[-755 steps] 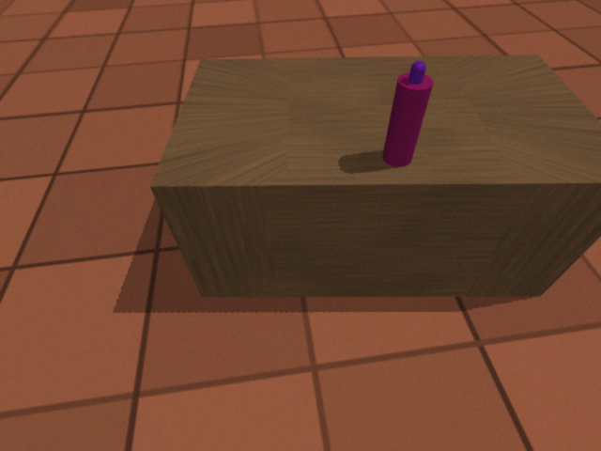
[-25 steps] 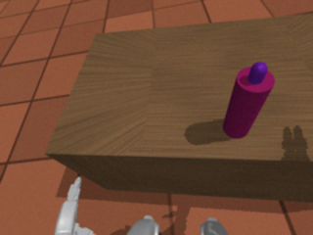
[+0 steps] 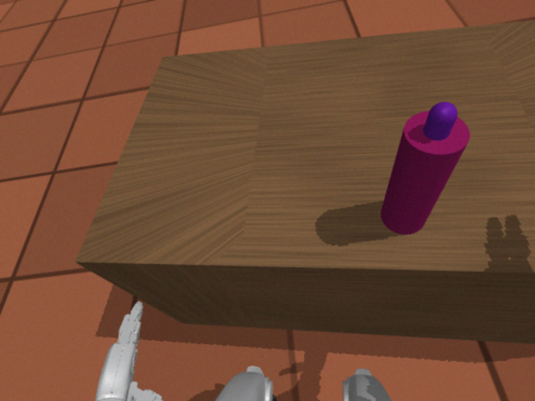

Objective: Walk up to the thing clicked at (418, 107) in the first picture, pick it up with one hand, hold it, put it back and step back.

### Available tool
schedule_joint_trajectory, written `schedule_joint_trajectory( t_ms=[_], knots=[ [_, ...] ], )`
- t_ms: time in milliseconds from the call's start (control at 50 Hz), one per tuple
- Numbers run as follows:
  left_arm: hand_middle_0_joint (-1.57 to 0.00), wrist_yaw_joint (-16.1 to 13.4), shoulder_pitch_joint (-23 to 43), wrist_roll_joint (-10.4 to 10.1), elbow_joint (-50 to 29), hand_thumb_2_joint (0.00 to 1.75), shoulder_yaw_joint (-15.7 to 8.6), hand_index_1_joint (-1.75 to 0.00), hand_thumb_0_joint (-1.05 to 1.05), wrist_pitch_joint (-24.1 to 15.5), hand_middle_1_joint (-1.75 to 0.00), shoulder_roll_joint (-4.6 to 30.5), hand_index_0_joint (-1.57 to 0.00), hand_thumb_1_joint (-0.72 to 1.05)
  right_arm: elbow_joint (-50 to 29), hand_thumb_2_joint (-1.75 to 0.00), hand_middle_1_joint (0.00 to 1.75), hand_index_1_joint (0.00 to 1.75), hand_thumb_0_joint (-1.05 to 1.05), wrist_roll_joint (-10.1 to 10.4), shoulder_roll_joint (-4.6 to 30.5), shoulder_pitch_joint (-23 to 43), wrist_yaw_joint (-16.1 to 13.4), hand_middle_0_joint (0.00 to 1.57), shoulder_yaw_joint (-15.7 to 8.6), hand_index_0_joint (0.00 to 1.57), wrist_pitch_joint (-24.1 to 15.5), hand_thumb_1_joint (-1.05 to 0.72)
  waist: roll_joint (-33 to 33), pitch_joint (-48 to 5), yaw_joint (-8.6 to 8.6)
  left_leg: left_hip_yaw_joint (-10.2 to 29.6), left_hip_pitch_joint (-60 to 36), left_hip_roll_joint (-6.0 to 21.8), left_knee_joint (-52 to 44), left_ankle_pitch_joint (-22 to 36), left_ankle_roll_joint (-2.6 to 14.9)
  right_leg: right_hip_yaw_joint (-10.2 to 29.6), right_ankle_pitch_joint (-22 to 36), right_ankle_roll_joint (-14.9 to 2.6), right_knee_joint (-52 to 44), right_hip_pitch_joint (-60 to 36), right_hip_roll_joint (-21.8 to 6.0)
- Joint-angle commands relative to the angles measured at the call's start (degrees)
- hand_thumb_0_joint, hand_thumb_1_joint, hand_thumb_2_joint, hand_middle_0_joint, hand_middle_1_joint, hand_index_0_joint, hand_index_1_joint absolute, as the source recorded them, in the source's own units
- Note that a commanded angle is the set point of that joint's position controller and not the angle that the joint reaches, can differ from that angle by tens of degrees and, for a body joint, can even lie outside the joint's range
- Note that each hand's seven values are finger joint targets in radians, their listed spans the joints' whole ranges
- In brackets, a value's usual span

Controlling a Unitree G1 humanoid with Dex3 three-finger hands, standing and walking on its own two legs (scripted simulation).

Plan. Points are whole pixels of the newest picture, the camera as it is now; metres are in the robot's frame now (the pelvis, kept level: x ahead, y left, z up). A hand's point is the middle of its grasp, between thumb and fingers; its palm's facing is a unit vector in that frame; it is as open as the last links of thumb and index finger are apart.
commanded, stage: go down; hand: right
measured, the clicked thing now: (419, 173) +0.46 -0.18 +0.03
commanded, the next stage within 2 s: approach in 0.54 s
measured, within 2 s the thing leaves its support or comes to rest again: neither
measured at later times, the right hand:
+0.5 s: hand out of the picture +0.37 -0.38 +0.08, palm faces +0.20 +0.98 +0.03, open 17.6 cm
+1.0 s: hand out of the picture +0.39 -0.33 +0.03, palm faces +0.11 +0.99 +0.07, open 17.7 cm
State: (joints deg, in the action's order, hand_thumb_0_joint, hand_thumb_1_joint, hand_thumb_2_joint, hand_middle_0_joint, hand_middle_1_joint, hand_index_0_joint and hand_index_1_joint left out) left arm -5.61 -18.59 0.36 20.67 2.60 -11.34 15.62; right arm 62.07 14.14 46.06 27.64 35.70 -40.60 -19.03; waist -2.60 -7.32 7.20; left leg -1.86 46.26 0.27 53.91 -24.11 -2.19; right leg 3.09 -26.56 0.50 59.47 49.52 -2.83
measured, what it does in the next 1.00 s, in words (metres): stands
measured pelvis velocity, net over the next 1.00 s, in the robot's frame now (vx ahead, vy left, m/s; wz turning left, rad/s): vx -0.01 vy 0.00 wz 0.00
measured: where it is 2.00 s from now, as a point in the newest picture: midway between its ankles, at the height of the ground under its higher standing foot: outside the picture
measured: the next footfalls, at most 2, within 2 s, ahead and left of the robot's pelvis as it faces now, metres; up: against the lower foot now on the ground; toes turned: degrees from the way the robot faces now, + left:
none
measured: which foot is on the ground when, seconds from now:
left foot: down 0.00-1.00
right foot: down 0.00-1.00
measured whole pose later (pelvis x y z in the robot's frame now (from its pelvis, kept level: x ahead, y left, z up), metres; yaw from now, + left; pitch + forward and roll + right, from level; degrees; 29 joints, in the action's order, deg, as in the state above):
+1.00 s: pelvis -0.01 +0.00 -0.01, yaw +0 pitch +18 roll +3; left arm -4.9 -18.6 1.5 17.0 1.0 -12.5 15.8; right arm 64.1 13.8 39.4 31.1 32.3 -33.9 -21.8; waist -2.9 -7.3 8.2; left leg -1.5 50.5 0.8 57.4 -25.1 -2.5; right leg 2.9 -27.1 0.2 62.3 53.5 -2.2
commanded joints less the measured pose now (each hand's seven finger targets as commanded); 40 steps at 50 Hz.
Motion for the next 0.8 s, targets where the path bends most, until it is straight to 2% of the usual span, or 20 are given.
schedule_joint_trajectory(
  t_ms=[0, 20, 60, 100, 120, 180, 240, 300, 340, 380, 400, 420, 440, 540, 600, 640, 660, 720, 740, 780],
  knots=[
    [-0.05, -1.55, 0.16, -0.22, -8.58, 0.05, -5.79, -0.05, 0.0, -2.7, -0.05, 10.82, -0.05, -0.55, -13.46, -0.05, 0.05, 0.05, 0.0, 1.84, 23.83, 14.9, 0.2, 0.05, -3.87, 0.05, -3.43, 0.57, 15.82, -20.17, -2.56, -0.28, -7.22, -1.57, -5.48, 11.57, 3.43, -0.29, 16.44, -0.76, -9.41, -17.78, 1.8],
    [-0.05, -1.77, 1.82, -0.34, -11.37, 0.05, -6.93, -0.05, 0.0, -3.0, -0.05, 12.36, -0.05, -0.54, -14.66, -0.05, 0.05, 0.05, 0.0, 2.1, 23.3, 15.93, 0.24, 0.05, -3.6, 0.05, -3.51, 0.58, 15.02, -20.93, -2.25, -0.54, -6.99, -1.81, -5.51, 10.7, 3.51, 0.09, 16.24, -0.6, -9.81, -18.53, 1.43],
    [-0.05, -1.51, -1.95, -0.07, -4.15, 0.05, -4.84, -0.05, 0.0, -2.46, -0.05, 9.13, -0.05, -0.54, -9.38, -0.06, 0.05, 0.05, 0.0, 1.92, 20.67, 13.07, 0.36, 0.05, -2.25, 0.05, -2.88, 0.57, 15.05, -16.61, -2.19, -0.62, -5.58, -1.78, -5.32, 10.95, 3.43, -0.03, 16.95, -0.59, -9.61, -16.33, 1.48],
    [-0.05, -1.71, 3.7, -0.35, -11.96, 0.05, -5.73, -0.05, 0.0, -3.23, -0.05, 10.9, -0.05, -0.55, -16.06, -0.05, 0.05, 0.05, 0.0, 1.86, 23.3, 17.16, 0.08, 0.05, -3.55, 0.05, -3.61, 0.58, 15.31, -23.02, -2.39, -0.25, -7.2, -1.62, -4.99, 12.91, 3.49, 0.23, 20.14, -0.64, -8.77, -19.43, 1.42],
    [-0.05, -1.99, 1.4, -0.15, -10.15, 0.06, -6.48, -0.05, 0.0, -3.04, -0.05, 11.8, -0.05, -0.55, -14.61, -0.06, 0.05, 0.05, 0.0, 1.59, 23.78, 15.92, 0.1, 0.05, -3.56, 0.05, -3.33, 0.58, 15.91, -23.09, -2.24, -0.44, -7.65, -1.74, -4.88, 14.07, 3.51, 0.1, 22.36, -0.41, -8.73, -20.72, 1.3],
    [-0.05, -1.59, -3.3, -0.29, -5.22, 0.05, -4.63, -0.05, 0.0, -2.43, -0.05, 9.12, -0.05, -0.54, -11.1, -0.06, 0.05, 0.05, 0.0, 1.95, 20.66, 12.11, 0.62, 0.05, -2.48, 0.05, -2.31, 0.56, 15.4, -18.39, -2.29, -0.82, -5.7, -1.86, -5.32, 12.69, 3.4, 0.14, 22.25, -0.42, -9.21, -19.34, 1.4],
    [-0.05, -1.93, 1.08, -0.06, -8.92, 0.05, -7.42, -0.05, 0.0, -3.09, -0.05, 12.45, -0.05, -0.55, -14.4, -0.06, 0.05, 0.05, 0.0, 1.98, 22.48, 17.4, 0.21, 0.05, -2.93, 0.05, -2.69, 0.57, 13.68, -20.34, -1.32, -0.38, -7.7, -1.52, -5.44, 14.18, 3.24, 0.02, 19.87, -0.75, -8.92, -18.41, 1.64],
    [-0.05, -1.42, -1.25, -0.24, -7.39, 0.04, -4.31, -0.04, 0.0, -2.91, -0.05, 8.93, -0.05, -0.53, -12.08, -0.06, 0.05, 0.05, 0.0, 1.73, 20.02, 14.15, 0.6, 0.05, -1.38, 0.06, -2.59, 0.56, 15.35, -16.35, -2.37, -0.86, -4.99, -1.87, -5.34, 10.41, 3.53, 0.21, 17.89, -0.15, -10.1, -17.35, 1.28],
    [-0.05, -1.4, -2.34, -0.18, -7.84, 0.05, -5.27, -0.05, 0.0, -2.94, -0.05, 9.83, -0.05, -0.54, -8.48, -0.06, 0.05, 0.05, 0.0, 1.81, 19.6, 9.6, 0.62, 0.05, -2.2, 0.05, -2.05, 0.56, 12.97, -17.85, -2.52, -0.9, -6.63, -1.8, -5.56, 11.89, 3.41, 0.1, 18.95, -0.42, -9.84, -17.76, 1.43],
    [-0.05, -1.41, -0.58, -0.19, -12.02, 0.04, -7.37, -0.05, 0.0, -3.32, -0.05, 12.48, -0.05, -0.54, -15.87, -0.06, 0.05, 0.05, 0.0, 2.6, 23.39, 15.01, 0.72, 0.05, -4.05, 0.06, -3.17, 0.57, 14.77, -22.75, -2.16, -0.68, -8.59, -1.73, -5.41, 14.51, 3.37, 0.17, 22.42, -0.35, -9.15, -20.53, 1.38],
    [-0.05, -1.39, -2.0, -0.04, -8.85, 0.05, -6.34, -0.05, 0.0, -3.0, -0.05, 11.36, -0.05, -0.54, -13.72, -0.06, 0.05, 0.05, 0.0, 2.24, 23.6, 13.17, 0.75, 0.05, -4.4, 0.05, -3.02, 0.56, 16.16, -21.85, -3.0, -0.74, -8.25, -1.76, -5.0, 14.72, 3.43, 0.17, 24.48, -0.21, -9.01, -20.85, 1.39],
    [-0.05, -1.29, -2.21, -0.21, -9.21, 0.05, -6.19, -0.05, 0.0, -2.89, -0.05, 10.98, -0.05, -0.54, -14.17, -0.06, 0.05, 0.05, 0.0, 2.64, 21.5, 13.84, 0.98, 0.05, -3.37, 0.05, -2.98, 0.58, 14.76, -21.47, -2.14, -0.89, -7.41, -1.93, -5.07, 14.3, 3.34, 0.44, 24.92, -0.26, -8.86, -20.98, 1.21],
    [-0.05, -1.41, -1.2, -0.4, -9.63, 0.05, -7.24, -0.05, 0.0, -2.98, -0.05, 11.66, -0.05, -0.54, -15.01, -0.06, 0.06, 0.06, 0.0, 2.63, 21.89, 14.11, 0.84, 0.05, -3.65, 0.05, -2.96, 0.58, 15.3, -21.76, -2.43, -0.72, -7.13, -1.79, -5.17, 13.94, 3.39, 0.39, 24.73, -0.31, -8.9, -21.36, 1.21],
    [-0.05, -1.56, 1.7, -0.22, -8.45, 0.05, -4.08, -0.05, 0.0, -3.25, -0.05, 8.8, -0.05, -0.54, -14.29, -0.06, 0.06, 0.06, 0.0, 2.28, 21.65, 14.33, 0.49, 0.05, -3.13, 0.05, -3.25, 0.58, 15.59, -18.05, -2.83, -0.28, -7.6, -1.5, -5.99, 11.89, 3.49, -0.19, 18.07, -0.48, -9.96, -17.83, 1.41],
    [-0.05, -1.74, -0.26, 0.0, -8.2, 0.04, -5.03, -0.05, 0.0, -3.08, -0.05, 10.08, -0.05, -0.53, -14.03, -0.06, 0.06, 0.06, 0.0, 1.96, 22.13, 13.21, 0.81, 0.04, -3.28, 0.05, -3.0, 0.58, 15.43, -20.26, -2.57, -0.47, -7.91, -1.71, -5.35, 14.48, 3.45, 0.01, 23.51, -0.4, -9.07, -19.92, 1.4],
    [-0.05, -1.8, -0.97, -0.14, -9.49, 0.03, -5.55, -0.05, 0.0, -3.12, -0.05, 10.9, -0.05, -0.55, -13.32, -0.04, 0.04, 0.04, 0.0, 2.24, 22.07, 13.36, 0.99, 0.05, -3.46, 0.05, -2.64, 0.57, 13.24, -21.03, -1.62, -0.62, -9.56, -1.66, -6.01, 15.31, 3.16, 0.1, 22.92, -0.72, -9.3, -20.05, 1.66],
    [-0.05, -1.94, 1.86, -0.27, -11.82, 0.04, -5.73, -0.05, 0.0, -3.4, -0.05, 11.18, -0.05, -0.55, -16.93, -0.03, 0.04, 0.04, 0.0, 2.28, 22.3, 17.41, 0.91, 0.05, -3.05, 0.05, -3.02, 0.57, 13.9, -21.42, -1.6, -0.27, -9.28, -1.54, -6.11, 14.5, 3.26, 0.0, 20.85, -0.82, -9.44, -19.97, 1.69],
    [-0.05, -1.51, -3.7, 0.04, -2.67, 0.03, -5.01, -0.05, 0.0, -2.87, -0.05, 8.65, -0.05, -0.54, -7.87, -0.04, 0.05, 0.04, 0.0, 1.99, 16.84, 13.63, 0.78, 0.05, 0.44, 0.05, -1.95, 0.58, 14.44, -11.3, -1.04, -0.4, -3.49, -1.62, -6.04, 9.0, 3.42, -0.17, 14.13, -0.6, -10.66, -15.07, 1.57],
    [-0.05, -1.32, -1.55, 0.27, -3.64, 0.03, -5.46, -0.05, 0.0, -3.21, -0.05, 9.2, -0.05, -0.54, -7.42, -0.04, 0.04, 0.04, 0.0, 1.99, 14.8, 14.42, 0.69, 0.05, 1.84, 0.05, -2.02, 0.57, 13.18, -11.2, -0.58, -0.54, -2.02, -1.74, -5.65, 8.19, 3.42, 0.15, 13.35, -0.42, -10.45, -14.21, 1.23],
    [-0.05, -1.45, 2.16, 0.68, -9.49, 0.02, -7.2, -0.05, 0.0, -4.26, -0.05, 11.14, -0.06, -0.53, -11.93, -0.04, 0.05, 0.05, 0.0, 1.17, 15.17, 19.64, -0.04, 0.05, 2.58, 0.05, -2.96, 0.59, 12.82, -17.41, 0.53, -0.01, -3.16, -1.51, -5.07, 9.72, 3.29, 0.02, 13.25, -0.84, -9.05, -16.35, 1.35]
  ],
)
